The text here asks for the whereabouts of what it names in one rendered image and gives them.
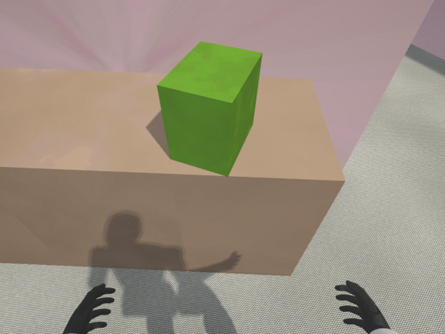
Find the pedestal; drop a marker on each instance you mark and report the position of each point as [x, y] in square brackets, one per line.
[86, 178]

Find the right robot hand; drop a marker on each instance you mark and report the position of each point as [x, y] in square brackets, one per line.
[372, 317]

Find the carton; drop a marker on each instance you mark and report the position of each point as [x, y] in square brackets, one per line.
[207, 103]

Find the left robot hand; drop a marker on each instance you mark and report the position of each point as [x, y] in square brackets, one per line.
[79, 321]

